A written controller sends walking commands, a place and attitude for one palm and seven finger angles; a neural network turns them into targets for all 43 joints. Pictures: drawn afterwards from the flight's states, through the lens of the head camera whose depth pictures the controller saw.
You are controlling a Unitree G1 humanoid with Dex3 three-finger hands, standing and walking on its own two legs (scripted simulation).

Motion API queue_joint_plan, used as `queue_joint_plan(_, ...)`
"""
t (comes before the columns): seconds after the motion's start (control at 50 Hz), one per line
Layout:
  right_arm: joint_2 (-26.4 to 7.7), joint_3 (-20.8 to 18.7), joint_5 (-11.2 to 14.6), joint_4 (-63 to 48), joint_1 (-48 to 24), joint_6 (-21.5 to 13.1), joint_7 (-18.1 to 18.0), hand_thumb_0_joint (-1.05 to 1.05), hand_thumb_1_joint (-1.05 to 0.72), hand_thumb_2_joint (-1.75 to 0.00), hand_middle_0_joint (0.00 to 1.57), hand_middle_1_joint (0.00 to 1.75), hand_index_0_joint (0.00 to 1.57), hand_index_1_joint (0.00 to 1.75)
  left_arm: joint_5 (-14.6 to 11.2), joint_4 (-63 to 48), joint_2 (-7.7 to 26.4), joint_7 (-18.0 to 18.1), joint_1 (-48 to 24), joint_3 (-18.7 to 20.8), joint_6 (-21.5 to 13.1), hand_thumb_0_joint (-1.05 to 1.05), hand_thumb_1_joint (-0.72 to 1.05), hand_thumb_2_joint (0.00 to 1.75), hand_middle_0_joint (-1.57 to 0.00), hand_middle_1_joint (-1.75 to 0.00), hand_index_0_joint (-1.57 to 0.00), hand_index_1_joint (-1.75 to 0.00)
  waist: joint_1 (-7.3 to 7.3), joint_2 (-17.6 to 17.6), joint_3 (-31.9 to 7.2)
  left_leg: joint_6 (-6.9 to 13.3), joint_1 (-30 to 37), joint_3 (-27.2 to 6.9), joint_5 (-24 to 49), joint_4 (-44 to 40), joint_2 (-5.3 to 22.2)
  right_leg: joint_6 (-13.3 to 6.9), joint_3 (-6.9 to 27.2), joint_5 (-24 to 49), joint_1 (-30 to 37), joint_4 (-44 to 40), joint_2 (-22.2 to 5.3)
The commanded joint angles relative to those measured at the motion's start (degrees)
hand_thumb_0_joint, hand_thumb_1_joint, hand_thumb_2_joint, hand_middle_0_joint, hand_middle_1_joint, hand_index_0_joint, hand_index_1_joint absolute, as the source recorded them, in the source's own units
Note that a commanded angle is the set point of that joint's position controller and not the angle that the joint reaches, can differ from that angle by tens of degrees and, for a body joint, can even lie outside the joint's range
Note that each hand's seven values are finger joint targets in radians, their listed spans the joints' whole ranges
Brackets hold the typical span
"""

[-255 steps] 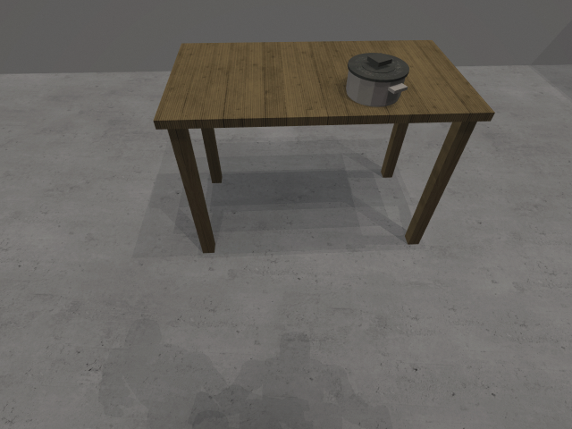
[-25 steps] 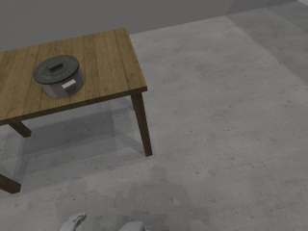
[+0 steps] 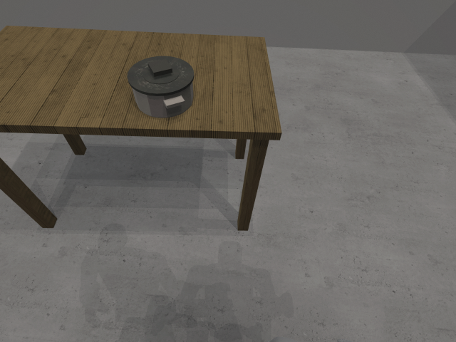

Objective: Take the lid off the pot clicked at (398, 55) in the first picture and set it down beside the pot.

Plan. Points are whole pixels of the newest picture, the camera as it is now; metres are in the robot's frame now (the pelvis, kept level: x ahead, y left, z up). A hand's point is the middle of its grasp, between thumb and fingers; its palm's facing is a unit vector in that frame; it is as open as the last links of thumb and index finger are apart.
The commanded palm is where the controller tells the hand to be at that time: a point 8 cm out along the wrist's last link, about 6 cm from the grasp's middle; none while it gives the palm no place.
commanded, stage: take the last steps up to it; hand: left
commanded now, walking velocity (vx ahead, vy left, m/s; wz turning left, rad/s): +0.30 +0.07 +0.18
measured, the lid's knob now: (160, 67) +0.76 +0.26 +0.03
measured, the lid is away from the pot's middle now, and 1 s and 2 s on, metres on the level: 0.00 0.00 0.00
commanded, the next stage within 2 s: come to a stop and stand still in 0.82 s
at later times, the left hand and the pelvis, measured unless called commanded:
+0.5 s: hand out of the picture +0.02 +0.16 -0.15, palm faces +0.20 -0.96 -0.19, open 7.4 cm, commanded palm none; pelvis +0.10 +0.01 +0.01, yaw +6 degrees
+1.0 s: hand (129, 243) +0.33 +0.26 -0.16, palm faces +0.12 -0.96 -0.24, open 7.4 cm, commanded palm none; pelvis +0.27 +0.07 -0.01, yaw +5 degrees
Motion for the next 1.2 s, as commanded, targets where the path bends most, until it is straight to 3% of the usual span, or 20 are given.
queue_joint_plan(0.0,-11.04,-2.83,-0.41,-1.62,4.84,-1.53,-0.52,0.00,-0.90,-0.90,0.20,0.30,0.20,0.30,0.18,-4.48,2.39,-0.66,-1.30,-0.11,-1.93,0.00,0.90,0.90,-0.20,-0.30,-0.20,-0.30,-3.07,11.15,-4.18,9.67,5.38,-12.83,6.90,-12.58,13.34,-0.35,-0.54,-0.40,-2.50,-6.60,0.84)
queue_joint_plan(0.06,-11.20,-3.10,-0.62,-0.96,5.32,-1.77,-0.21,0.00,-0.90,-0.90,0.20,0.30,0.20,0.30,0.37,-5.05,1.30,-1.20,-1.09,-0.38,-2.90,0.00,0.90,0.90,-0.20,-0.30,-0.20,-0.30,-2.53,10.40,-2.25,9.81,1.54,-14.93,-4.08,-12.92,13.03,-1.07,-2.08,0.29,2.78,-16.28,2.21)
queue_joint_plan(0.12,-8.45,-2.65,0.04,-0.89,3.77,-2.02,-0.06,0.00,-0.90,-0.90,0.20,0.30,0.20,0.30,0.79,-1.69,2.33,-0.99,8.91,0.10,-4.43,0.00,0.90,0.90,-0.20,-0.30,-0.20,-0.30,2.38,3.66,-2.70,5.28,-11.72,-10.41,-13.09,-1.11,6.81,-1.77,-1.17,7.50,22.82,-32.90,2.21)
queue_joint_plan(0.14,-4.11,-1.88,0.75,-2.00,4.23,-2.44,0.26,0.00,-0.90,-0.90,0.20,0.30,0.20,0.30,1.54,-0.49,7.11,-0.35,13.68,1.12,-5.25,0.00,0.90,0.90,-0.20,-0.30,-0.20,-0.30,4.28,-11.27,-3.13,1.62,-23.23,-2.47,-15.46,15.33,-0.45,-5.60,15.94,-4.74,30.48,-42.18,-10.68)
queue_joint_plan(0.16,-5.03,-1.90,-0.11,-4.70,0.46,-2.59,0.77,0.00,-0.90,-0.90,0.20,0.30,0.20,0.30,0.81,-0.40,11.04,0.07,17.45,1.77,-5.16,0.00,0.90,0.90,-0.20,-0.30,-0.20,-0.30,6.30,-15.57,-1.19,0.24,-30.12,-1.89,-19.38,27.05,-1.33,-11.53,32.89,-11.75,28.49,-50.65,-21.98)
queue_joint_plan(0.18,-7.03,-2.53,-0.63,-5.05,-0.96,-2.29,1.05,0.00,-0.90,-0.90,0.20,0.30,0.20,0.30,0.45,-0.12,10.71,0.67,17.06,2.19,-5.68,0.00,0.90,0.90,-0.20,-0.30,-0.20,-0.30,5.24,-12.54,0.41,0.19,-31.52,-4.99,-15.34,34.11,1.45,-13.72,36.42,-14.83,25.03,-52.62,-23.79)
queue_joint_plan(0.28,-3.81,-2.87,-0.56,0.29,4.69,-1.48,2.51,0.00,-0.90,-0.90,0.20,0.30,0.20,0.30,0.50,-0.77,2.94,0.64,7.39,0.06,-7.33,0.00,0.90,0.90,-0.20,-0.30,-0.20,-0.30,-1.37,-5.58,3.48,-2.20,-23.62,-1.45,3.59,34.69,5.63,-8.84,8.58,6.01,13.44,-50.31,-12.78)
queue_joint_plan(0.48,-0.70,-1.50,0.01,-1.09,-2.08,-3.19,3.43,0.00,-0.90,-0.90,0.20,0.30,0.20,0.30,0.94,5.52,4.18,0.99,13.66,0.12,-7.59,0.00,0.90,0.90,-0.20,-0.30,-0.20,-0.30,1.27,-9.23,2.30,-1.39,-16.12,5.25,4.40,11.21,4.57,-8.60,-0.32,27.13,20.06,-44.84,-12.68)
queue_joint_plan(0.54,-3.07,-1.98,-0.33,1.95,7.24,-4.20,2.48,0.00,-0.90,-0.90,0.20,0.30,0.20,0.30,0.55,5.86,4.65,1.04,11.26,0.63,-6.95,0.00,0.90,0.90,-0.20,-0.30,-0.20,-0.30,-3.49,-5.80,-1.84,-0.03,-0.12,7.35,5.03,1.36,1.34,-7.08,-3.79,31.34,17.53,-32.33,-10.23)
queue_joint_plan(0.56,-6.65,-2.79,-0.70,4.58,15.69,-4.65,1.61,0.00,-0.90,-0.90,0.20,0.30,0.20,0.30,0.30,5.99,2.70,0.90,12.35,0.37,-6.80,0.00,0.90,0.90,-0.20,-0.30,-0.20,-0.30,-6.59,1.25,-7.61,0.61,12.25,5.01,6.63,-1.61,3.33,-5.74,-5.61,29.55,14.25,-19.30,-7.76)
queue_joint_plan(0.58,-14.20,-4.59,-1.27,5.75,21.62,-4.89,0.69,0.00,-0.90,-0.90,0.20,0.30,0.20,0.30,-0.30,5.22,-0.96,0.50,16.03,-0.16,-6.16,0.00,0.90,0.90,-0.20,-0.30,-0.20,-0.30,-7.30,16.50,-12.96,4.81,23.36,-15.36,8.86,-3.60,18.14,-3.03,-7.92,3.63,-0.33,-2.70,0.19)
queue_joint_plan(0.6,-16.12,-4.76,-0.49,6.19,25.08,-4.27,0.14,0.00,-0.90,-0.90,0.20,0.30,0.20,0.30,-0.34,2.90,-1.82,0.52,12.08,-0.51,-6.34,0.00,0.90,0.90,-0.20,-0.30,-0.20,-0.30,-8.36,18.64,-12.85,8.87,22.84,-25.44,12.86,-10.83,24.46,-3.66,-3.14,-9.73,-7.26,8.91,3.41)
queue_joint_plan(0.68,-5.75,-2.06,-0.16,4.04,10.91,-5.32,-0.78,0.00,-0.90,-0.90,0.20,0.30,0.20,0.30,0.10,3.64,-2.19,-0.28,6.44,-0.26,-5.82,0.00,0.90,0.90,-0.20,-0.30,-0.20,-0.30,-2.60,7.45,-3.52,8.90,1.48,-10.87,10.11,-14.05,19.16,-4.19,1.70,2.04,-6.81,12.78,-2.91)
queue_joint_plan(0.72,-4.39,-1.94,-0.29,3.26,8.04,-5.64,-0.74,0.00,-0.90,-0.90,0.20,0.30,0.20,0.30,0.44,3.91,-4.10,-0.38,9.11,-0.42,-4.55,0.00,0.90,0.90,-0.20,-0.30,-0.20,-0.30,-0.31,9.75,-2.47,8.41,-4.40,-5.40,9.02,-16.14,16.80,-3.56,0.62,4.08,-2.59,5.63,-2.82)
queue_joint_plan(0.84,-6.23,-2.27,-0.30,3.05,6.91,-4.76,-0.44,0.00,-0.90,-0.90,0.20,0.30,0.20,0.30,0.84,0.92,-4.08,-0.67,6.19,-0.88,-4.31,0.00,0.90,0.90,-0.20,-0.30,-0.20,-0.30,0.01,8.01,-1.52,9.20,-5.91,-2.55,2.98,-14.66,15.94,-2.85,-2.47,9.00,6.03,-14.67,-0.03)
queue_joint_plan(0.9,-4.83,-1.64,-0.06,3.43,5.94,-4.21,-0.34,0.00,-0.90,-0.90,0.20,0.30,0.20,0.30,1.07,2.05,-1.78,-0.36,11.06,-0.48,-5.14,0.00,0.90,0.90,-0.20,-0.30,-0.20,-0.30,3.00,1.04,-1.59,4.86,-10.38,0.56,-2.75,-3.40,10.99,-3.13,-2.21,14.47,17.81,-27.32,1.58)
queue_joint_plan(0.94,-0.67,-0.60,0.60,2.16,8.68,-3.80,-0.35,0.00,-0.90,-0.90,0.20,0.30,0.20,0.30,0.70,2.07,5.70,0.55,12.46,0.04,-6.20,0.00,0.90,0.90,-0.20,-0.30,-0.20,-0.30,1.48,-15.00,-3.58,-1.54,-17.24,5.82,-16.49,16.13,1.19,-12.08,24.15,27.80,20.95,-41.70,-17.63)
queue_joint_plan(0.98,-1.65,-0.68,0.54,3.36,8.75,-2.46,-1.11,0.00,-0.90,-0.90,0.20,0.30,0.20,0.30,0.20,1.45,5.22,1.20,6.80,-0.48,-6.42,0.00,0.90,0.90,-0.20,-0.30,-0.20,-0.30,-0.41,-11.40,-5.49,-2.35,-11.70,-0.28,-18.22,21.94,2.92,-16.60,22.03,44.92,15.96,-41.26,-17.94)
queue_joint_plan(1.04,-0.57,-0.55,1.19,5.96,9.62,-1.44,-1.44,0.00,-0.90,-0.90,0.20,0.30,0.20,0.30,0.33,0.79,3.48,1.99,1.37,-0.66,-5.57,0.00,0.90,0.90,-0.20,-0.30,-0.20,-0.30,-1.80,-3.52,-7.66,-3.28,-8.26,-0.86,-13.68,19.73,2.97,-16.24,10.54,60.99,17.22,-34.98,-13.21)
queue_joint_plan(1.18,-1.20,-1.69,0.81,5.06,8.95,0.14,-1.24,0.00,-0.90,-0.90,0.20,0.30,0.20,0.30,0.36,0.82,5.80,2.19,-0.44,0.57,-3.05,0.00,0.90,0.90,-0.20,-0.30,-0.20,-0.30,-0.96,-7.47,-6.92,-4.27,-5.21,1.36,-5.71,10.38,1.48,-14.38,7.18,51.18,16.21,-33.80,-11.08)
